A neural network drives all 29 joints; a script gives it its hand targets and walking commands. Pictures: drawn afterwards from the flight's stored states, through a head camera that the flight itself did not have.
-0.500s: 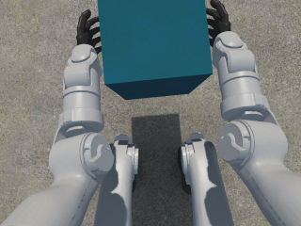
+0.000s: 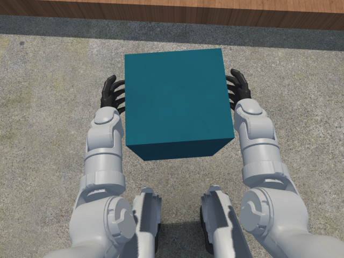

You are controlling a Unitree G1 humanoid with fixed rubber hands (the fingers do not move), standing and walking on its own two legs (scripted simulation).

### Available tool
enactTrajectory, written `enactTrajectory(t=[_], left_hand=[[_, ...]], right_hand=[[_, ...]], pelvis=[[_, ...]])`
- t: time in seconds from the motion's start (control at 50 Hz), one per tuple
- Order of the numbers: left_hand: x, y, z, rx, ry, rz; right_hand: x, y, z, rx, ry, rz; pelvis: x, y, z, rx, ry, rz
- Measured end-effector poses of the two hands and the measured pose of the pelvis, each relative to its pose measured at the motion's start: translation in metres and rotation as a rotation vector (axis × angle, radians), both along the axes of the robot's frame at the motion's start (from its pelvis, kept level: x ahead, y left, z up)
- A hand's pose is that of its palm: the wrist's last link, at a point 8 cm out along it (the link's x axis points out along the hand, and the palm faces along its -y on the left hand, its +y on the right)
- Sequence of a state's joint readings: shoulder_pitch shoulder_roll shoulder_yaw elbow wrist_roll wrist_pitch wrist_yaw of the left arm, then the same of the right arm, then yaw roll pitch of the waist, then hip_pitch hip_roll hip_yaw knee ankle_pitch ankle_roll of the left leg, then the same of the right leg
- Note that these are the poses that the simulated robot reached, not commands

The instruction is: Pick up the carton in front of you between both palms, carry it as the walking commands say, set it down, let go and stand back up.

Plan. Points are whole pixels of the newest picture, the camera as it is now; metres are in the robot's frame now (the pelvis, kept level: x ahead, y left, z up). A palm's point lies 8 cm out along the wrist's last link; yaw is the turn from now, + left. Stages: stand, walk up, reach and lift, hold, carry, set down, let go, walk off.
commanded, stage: reach and lift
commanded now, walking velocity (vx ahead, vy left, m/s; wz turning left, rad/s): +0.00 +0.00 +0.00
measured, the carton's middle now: (176, 114) +0.46 +0.01 -0.11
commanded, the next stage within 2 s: hold in 1.90 s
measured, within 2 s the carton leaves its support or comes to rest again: neither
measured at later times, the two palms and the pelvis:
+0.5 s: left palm (79, 104) +0.40 +0.16 +0.11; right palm (276, 97) +0.40 -0.14 +0.11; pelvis +0.04 +0.00 +0.13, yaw +0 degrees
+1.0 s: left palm (25, 96) +0.36 +0.15 +0.22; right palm (342, 88) +0.36 -0.15 +0.22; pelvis +0.06 +0.00 +0.20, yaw +0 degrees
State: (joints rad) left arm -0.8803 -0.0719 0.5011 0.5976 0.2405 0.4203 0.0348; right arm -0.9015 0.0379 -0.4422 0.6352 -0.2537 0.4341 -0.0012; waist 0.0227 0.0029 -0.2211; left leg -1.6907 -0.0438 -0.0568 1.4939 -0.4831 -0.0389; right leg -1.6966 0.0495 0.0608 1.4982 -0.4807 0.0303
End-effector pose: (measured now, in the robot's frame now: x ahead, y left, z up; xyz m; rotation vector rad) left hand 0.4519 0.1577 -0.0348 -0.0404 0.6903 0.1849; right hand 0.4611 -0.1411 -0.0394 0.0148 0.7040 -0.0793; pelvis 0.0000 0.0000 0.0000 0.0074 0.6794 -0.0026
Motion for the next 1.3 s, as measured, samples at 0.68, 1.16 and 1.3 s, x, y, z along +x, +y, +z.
enactTrajectory(t=[0.68, 1.16, 1.3], left_hand=[[-0.070, -0.003, 0.203, -0.007, -0.014, -0.032], [-0.096, -0.004, 0.258, 0.016, -0.017, -0.062], [-0.092, -0.004, 0.262, 0.020, -0.025, -0.062]], right_hand=[[-0.080, -0.004, 0.204, -0.003, -0.014, -0.039], [-0.107, -0.005, 0.261, -0.027, -0.019, -0.027], [-0.103, -0.005, 0.265, -0.029, -0.027, -0.024]], pelvis=[[0.058, 0.005, 0.172, -0.007, -0.473, 0.007], [0.055, 0.003, 0.198, -0.007, -0.753, 0.005], [0.057, 0.002, 0.199, -0.007, -0.757, 0.006]])
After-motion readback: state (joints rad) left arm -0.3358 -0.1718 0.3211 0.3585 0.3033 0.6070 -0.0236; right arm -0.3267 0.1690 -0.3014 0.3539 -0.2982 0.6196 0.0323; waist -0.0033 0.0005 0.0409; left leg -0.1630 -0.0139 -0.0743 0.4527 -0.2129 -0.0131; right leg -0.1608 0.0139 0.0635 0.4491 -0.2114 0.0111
